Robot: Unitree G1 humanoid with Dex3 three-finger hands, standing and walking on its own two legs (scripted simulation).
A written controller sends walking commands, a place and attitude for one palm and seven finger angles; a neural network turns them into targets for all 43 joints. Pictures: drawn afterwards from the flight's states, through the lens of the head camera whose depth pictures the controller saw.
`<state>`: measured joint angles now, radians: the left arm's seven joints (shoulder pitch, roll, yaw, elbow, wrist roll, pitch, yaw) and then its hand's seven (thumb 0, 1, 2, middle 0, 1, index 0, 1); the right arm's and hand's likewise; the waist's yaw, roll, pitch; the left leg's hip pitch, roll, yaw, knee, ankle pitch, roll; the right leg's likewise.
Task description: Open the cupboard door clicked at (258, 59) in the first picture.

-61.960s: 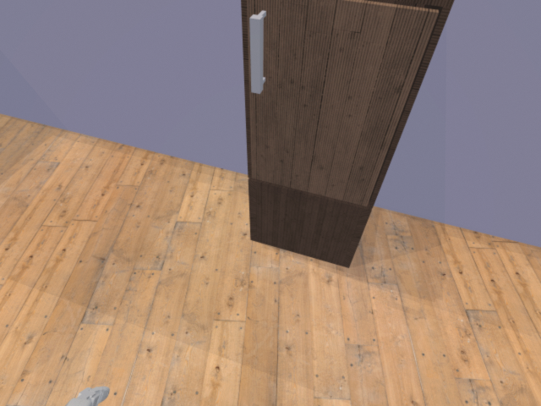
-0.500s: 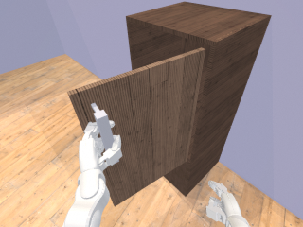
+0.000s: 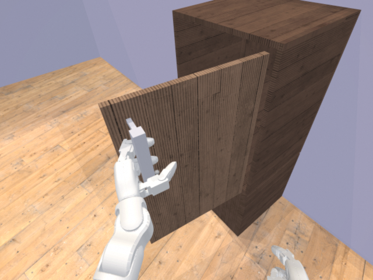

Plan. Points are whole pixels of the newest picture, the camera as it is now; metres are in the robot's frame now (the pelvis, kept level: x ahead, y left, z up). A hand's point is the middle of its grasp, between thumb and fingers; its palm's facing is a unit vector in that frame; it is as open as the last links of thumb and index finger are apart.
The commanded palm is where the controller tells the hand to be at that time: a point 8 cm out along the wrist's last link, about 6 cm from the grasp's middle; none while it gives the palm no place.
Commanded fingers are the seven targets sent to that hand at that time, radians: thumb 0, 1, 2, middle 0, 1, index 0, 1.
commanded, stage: open thumb and fingers to let go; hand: left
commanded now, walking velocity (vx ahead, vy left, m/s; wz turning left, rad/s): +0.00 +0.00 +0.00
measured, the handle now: (141, 157) +0.34 +0.13 +0.12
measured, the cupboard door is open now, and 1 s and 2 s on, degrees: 82 84 84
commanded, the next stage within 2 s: slide the hand sideways off the handle in 0.48 s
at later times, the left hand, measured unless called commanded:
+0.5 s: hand (154, 168) +0.30 +0.09 +0.13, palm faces +0.29 -0.96 -0.01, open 14.4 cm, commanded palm +0.26 +0.12 +0.12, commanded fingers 0.00 -0.50 0.30 -0.15 -0.30 -0.15 -0.30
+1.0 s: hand (151, 186) +0.26 +0.09 +0.12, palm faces -0.13 -0.99 -0.01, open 16.0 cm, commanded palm +0.23 +0.15 +0.12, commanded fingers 0.00 -0.50 0.30 -0.15 -0.30 -0.15 -0.30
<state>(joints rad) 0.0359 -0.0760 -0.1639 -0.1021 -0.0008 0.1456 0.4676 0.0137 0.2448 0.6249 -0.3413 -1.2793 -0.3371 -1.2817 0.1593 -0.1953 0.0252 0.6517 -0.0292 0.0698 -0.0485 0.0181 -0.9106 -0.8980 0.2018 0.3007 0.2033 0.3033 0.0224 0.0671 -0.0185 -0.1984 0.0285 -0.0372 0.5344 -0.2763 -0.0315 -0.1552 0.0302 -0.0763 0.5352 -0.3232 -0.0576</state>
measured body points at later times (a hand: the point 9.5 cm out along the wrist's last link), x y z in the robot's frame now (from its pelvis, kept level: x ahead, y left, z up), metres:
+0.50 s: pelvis -0.01 +0.04 +0.00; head -0.03 +0.03 +0.45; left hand +0.28 +0.14 +0.13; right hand +0.18 -0.15 -0.10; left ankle +0.01 +0.15 -0.73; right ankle -0.02 -0.08 -0.73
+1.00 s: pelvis -0.03 +0.04 +0.00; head -0.06 +0.03 +0.44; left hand +0.26 +0.14 +0.13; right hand +0.15 -0.17 -0.08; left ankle +0.01 +0.15 -0.73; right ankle -0.02 -0.08 -0.73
